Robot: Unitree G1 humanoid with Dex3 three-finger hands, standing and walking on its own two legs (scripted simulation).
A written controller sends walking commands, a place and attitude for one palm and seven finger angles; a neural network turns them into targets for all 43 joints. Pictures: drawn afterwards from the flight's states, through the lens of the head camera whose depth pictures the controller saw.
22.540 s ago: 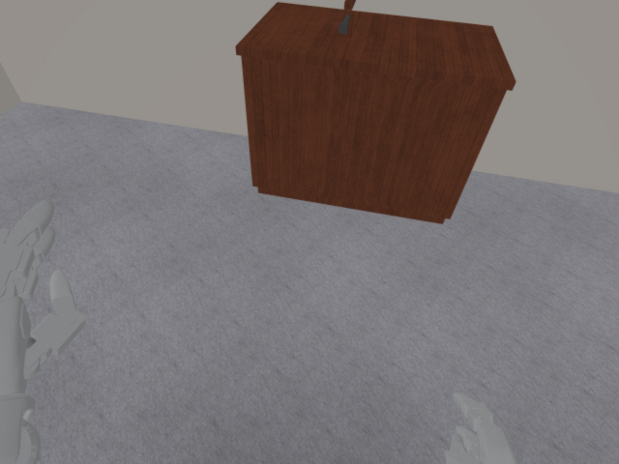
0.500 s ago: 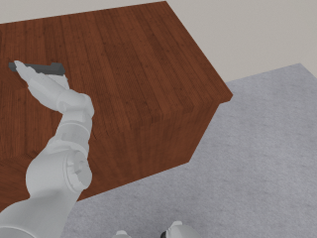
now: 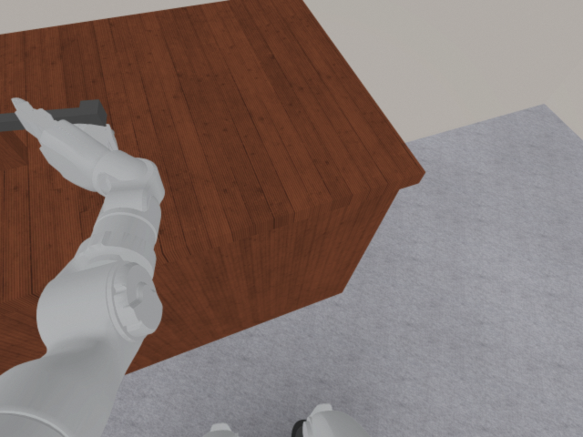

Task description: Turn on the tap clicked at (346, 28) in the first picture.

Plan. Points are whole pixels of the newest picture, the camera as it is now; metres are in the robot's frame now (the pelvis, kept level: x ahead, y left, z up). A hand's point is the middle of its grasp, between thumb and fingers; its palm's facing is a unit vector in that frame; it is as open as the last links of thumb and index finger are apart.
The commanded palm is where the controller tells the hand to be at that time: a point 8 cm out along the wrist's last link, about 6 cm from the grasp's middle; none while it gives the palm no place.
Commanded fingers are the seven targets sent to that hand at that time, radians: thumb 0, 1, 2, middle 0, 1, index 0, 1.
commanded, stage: lift the hand up off the lever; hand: left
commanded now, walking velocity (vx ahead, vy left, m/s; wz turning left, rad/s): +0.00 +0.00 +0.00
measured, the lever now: (93, 115) +0.55 +0.23 +0.09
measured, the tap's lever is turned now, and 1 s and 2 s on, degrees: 79 79 79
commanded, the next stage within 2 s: none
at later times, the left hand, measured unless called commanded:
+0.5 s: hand (104, 126) +0.52 +0.20 +0.11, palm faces +0.79 -0.60 -0.11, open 7.8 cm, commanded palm +0.45 +0.21 +0.11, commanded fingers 0.00 0.90 0.90 -0.15 -0.15 -0.15 -0.15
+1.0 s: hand (92, 127) +0.49 +0.20 +0.13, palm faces +0.80 -0.59 -0.10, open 7.8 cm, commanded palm +0.43 +0.22 +0.13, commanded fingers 0.00 0.90 0.90 -0.15 -0.15 -0.15 -0.15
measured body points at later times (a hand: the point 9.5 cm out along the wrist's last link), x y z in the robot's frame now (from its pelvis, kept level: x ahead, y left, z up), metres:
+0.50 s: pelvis +0.01 +0.00 +0.01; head +0.09 +0.01 +0.45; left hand +0.47 +0.23 +0.11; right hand +0.02 -0.25 -0.12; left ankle -0.02 +0.13 -0.69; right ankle +0.02 -0.08 -0.69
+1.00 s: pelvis -0.01 +0.00 +0.02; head +0.06 -0.01 +0.46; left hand +0.44 +0.23 +0.14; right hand +0.03 -0.25 -0.12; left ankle -0.02 +0.13 -0.69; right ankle +0.02 -0.08 -0.69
